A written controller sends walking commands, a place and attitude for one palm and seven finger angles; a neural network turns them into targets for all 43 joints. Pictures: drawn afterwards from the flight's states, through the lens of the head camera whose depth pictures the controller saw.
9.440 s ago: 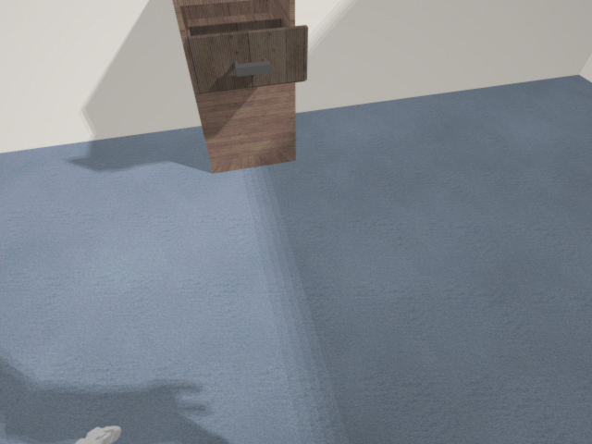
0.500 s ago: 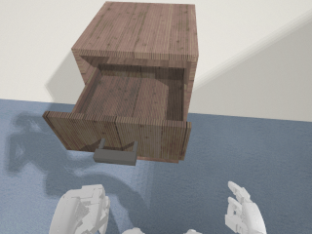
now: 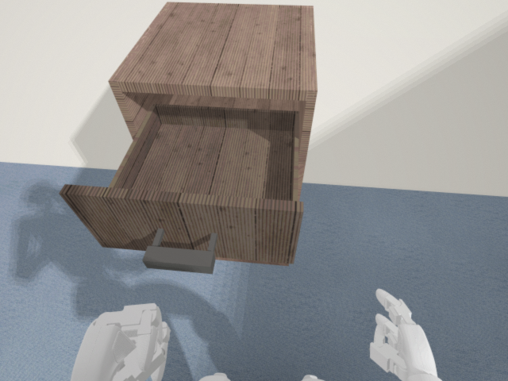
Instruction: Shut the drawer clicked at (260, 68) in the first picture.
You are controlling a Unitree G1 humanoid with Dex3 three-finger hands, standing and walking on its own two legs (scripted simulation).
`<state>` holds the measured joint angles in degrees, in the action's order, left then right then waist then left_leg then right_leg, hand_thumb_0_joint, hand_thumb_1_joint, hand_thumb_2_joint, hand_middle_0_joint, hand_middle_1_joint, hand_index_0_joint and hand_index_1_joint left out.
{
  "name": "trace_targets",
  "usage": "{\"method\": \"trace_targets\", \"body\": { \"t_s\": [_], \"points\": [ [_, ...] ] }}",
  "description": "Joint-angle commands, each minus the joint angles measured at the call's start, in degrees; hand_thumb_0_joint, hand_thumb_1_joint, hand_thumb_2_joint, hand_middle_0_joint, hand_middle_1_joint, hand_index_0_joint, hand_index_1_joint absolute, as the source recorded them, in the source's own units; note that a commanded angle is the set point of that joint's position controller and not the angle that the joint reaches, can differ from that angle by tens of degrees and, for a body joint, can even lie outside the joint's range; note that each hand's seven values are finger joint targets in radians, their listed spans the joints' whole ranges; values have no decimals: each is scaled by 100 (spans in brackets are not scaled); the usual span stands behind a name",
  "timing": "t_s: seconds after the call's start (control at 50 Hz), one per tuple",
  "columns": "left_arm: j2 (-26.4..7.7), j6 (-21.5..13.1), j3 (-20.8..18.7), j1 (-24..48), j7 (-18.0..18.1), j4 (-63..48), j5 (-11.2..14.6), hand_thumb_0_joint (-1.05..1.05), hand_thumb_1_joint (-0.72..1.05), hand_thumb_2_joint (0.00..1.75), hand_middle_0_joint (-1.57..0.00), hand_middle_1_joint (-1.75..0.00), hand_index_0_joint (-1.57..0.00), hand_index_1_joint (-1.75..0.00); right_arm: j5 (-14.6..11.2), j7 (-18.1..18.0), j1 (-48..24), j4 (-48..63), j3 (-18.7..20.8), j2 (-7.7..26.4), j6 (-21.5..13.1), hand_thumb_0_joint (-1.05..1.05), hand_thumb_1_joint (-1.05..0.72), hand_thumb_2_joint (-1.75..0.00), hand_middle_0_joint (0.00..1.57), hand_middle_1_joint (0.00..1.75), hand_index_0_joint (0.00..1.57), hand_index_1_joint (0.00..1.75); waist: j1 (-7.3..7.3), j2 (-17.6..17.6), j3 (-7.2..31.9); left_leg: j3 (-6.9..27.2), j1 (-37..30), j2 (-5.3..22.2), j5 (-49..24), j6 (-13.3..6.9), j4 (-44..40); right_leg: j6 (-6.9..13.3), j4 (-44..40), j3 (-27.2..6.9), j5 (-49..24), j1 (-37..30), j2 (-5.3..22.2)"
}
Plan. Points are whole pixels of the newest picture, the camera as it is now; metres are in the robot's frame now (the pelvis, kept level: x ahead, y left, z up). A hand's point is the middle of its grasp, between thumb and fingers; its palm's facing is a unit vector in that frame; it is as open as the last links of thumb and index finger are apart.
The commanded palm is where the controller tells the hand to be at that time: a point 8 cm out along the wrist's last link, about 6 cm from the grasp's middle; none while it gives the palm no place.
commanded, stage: bring the fist close to the handle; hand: left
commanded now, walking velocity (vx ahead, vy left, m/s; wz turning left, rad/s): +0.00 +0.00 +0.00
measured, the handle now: (183, 247) +0.34 +0.15 -0.01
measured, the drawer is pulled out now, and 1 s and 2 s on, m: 0.29 0.29 0.28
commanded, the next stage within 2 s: push the drawer shut in 1.30 s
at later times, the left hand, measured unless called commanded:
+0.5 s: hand (180, 336) +0.19 +0.12 +0.03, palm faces -0.05 -1.00 -0.01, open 3.3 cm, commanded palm +0.17 +0.17 +0.03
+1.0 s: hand (191, 307) +0.24 +0.12 -0.02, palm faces -0.07 -1.00 -0.01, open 3.3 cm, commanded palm +0.21 +0.17 -0.01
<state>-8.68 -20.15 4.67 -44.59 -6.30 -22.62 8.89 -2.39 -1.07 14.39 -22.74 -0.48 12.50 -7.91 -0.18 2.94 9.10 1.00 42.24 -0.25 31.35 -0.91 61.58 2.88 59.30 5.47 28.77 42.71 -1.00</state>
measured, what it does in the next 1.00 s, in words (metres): stands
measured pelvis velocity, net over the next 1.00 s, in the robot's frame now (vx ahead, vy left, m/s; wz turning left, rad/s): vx -0.02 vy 0.01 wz -0.01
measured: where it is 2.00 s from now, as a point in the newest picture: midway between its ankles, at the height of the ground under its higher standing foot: outside the picture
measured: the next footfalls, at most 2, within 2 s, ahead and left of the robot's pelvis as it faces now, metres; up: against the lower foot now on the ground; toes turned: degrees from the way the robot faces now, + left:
none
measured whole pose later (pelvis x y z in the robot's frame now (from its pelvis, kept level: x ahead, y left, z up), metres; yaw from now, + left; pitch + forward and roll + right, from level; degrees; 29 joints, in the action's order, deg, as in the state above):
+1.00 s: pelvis -0.02 +0.01 -0.05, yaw -1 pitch +21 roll -2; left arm -8.2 -23.0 4.5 -16.3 -1.1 -0.5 5.9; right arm 0.0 0.5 11.9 -26.3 -1.4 13.3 -5.0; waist 1.6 1.6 10.4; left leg 0.3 61.4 -0.5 34.9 -1.8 75.1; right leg 2.4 72.4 5.2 31.8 61.9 -0.3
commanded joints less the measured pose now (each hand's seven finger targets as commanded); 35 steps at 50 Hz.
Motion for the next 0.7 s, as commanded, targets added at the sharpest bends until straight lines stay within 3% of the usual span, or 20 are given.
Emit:
{"method": "trace_targets", "body": {
  "t_s": [0.0,0.04,0.14,0.18,0.24,0.32,0.36,0.44,0.54,0.64,0.66,0.68],
  "points": [
    [-287,-382,-186,-92,-49,-821,13,0,90,90,-140,-160,-140,-160,32,-8,-379,937,284,593,-317,0,-90,-90,20,30,20,30,143,-602,475,71,100,-38,-1413,-96,-732,-192,-986,-520,-1256,-807,127],
    [-429,-461,-351,-31,-22,-802,-22,0,90,90,-140,-160,-140,-160,44,-11,-423,916,298,594,-297,0,-90,-90,20,30,20,30,77,-460,581,43,148,-41,-1451,-91,-674,-159,-922,-569,-1285,-837,125],
    [-236,-679,-177,118,-9,-837,32,0,90,90,-140,-160,-140,-160,69,42,-409,879,284,574,-340,0,-90,-90,20,30,20,30,104,-166,867,58,86,-37,-1730,-81,-558,-132,-669,-465,-1655,-738,109],
    [-145,-721,-20,301,-5,-706,-14,0,90,90,-140,-160,-140,-160,77,57,-402,857,278,603,-352,0,-90,-90,20,30,20,30,191,-227,755,80,164,-27,-1642,-81,-487,-141,-614,-450,-1541,-533,105],
    [-219,-726,-90,459,65,-423,-82,0,90,90,-140,-160,-140,-160,105,52,-436,838,289,629,-327,0,-90,-90,20,30,20,30,195,-463,655,104,421,-17,-1327,-82,-418,-133,-604,-473,-1071,-332,97],
    [-212,-726,-52,828,170,-345,-168,0,90,90,-140,-160,-140,-160,125,61,-422,872,261,668,-297,0,-90,-90,20,30,20,30,170,-263,841,98,538,-28,-1115,-69,-338,-107,-464,-478,-747,-142,108],
    [-273,-710,-151,1010,265,-274,-192,0,90,90,-140,-160,-140,-160,139,53,-389,851,263,670,-269,0,-90,-90,20,30,20,30,178,-414,1018,86,606,-28,-1138,-78,-260,-115,-441,-536,-776,-194,103],
    [-150,-716,-41,1201,351,-199,-206,0,90,90,-140,-160,-140,-160,145,74,-391,837,240,672,-253,0,-90,-90,20,30,20,30,180,-303,1146,106,598,-18,-1257,-69,-242,-101,-306,-455,-941,-115,93],
    [-232,-679,-94,1609,429,181,-285,0,90,90,-140,-160,-140,-160,180,68,-368,768,221,721,-193,0,-90,-90,20,30,20,30,245,-440,1009,122,879,-20,-1029,-67,-115,-100,-271,-500,-677,96,99],
    [-264,-741,-152,1938,475,338,-297,0,90,90,-140,-160,-140,-160,207,90,-349,713,212,737,-173,0,-90,-90,20,30,20,30,219,-296,1299,115,941,-31,-1142,-55,16,-82,-89,-496,-831,152,109],
    [-173,-748,-106,1894,487,418,-304,0,90,90,-140,-160,-140,-160,215,103,-345,722,208,733,-166,0,-90,-90,20,30,20,30,187,-253,1355,120,928,-34,-1148,-46,6,-78,-36,-464,-827,198,108],
    [-70,-768,36,2114,485,394,-300,0,90,90,-140,-160,-140,-160,219,113,-362,719,198,727,-171,0,-90,-90,20,30,20,30,250,-247,1331,122,952,-38,-1120,-48,45,-88,-25,-459,-820,265,120]
  ]
}}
